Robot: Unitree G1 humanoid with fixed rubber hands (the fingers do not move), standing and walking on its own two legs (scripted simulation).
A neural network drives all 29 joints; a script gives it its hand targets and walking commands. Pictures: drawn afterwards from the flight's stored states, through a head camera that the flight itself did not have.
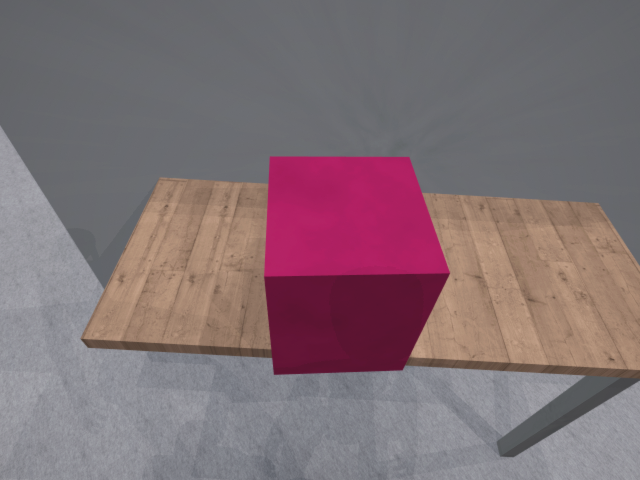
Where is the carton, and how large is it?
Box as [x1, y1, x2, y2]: [264, 156, 449, 374]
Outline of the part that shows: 270,156 264,279 274,374 402,369 449,274 409,157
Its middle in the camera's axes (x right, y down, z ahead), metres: +0.03 +0.04 +0.58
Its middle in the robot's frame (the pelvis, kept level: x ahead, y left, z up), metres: +0.42 -0.03 +0.01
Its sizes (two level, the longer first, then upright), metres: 0.210 0.200 0.250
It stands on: a table, 0.67 m high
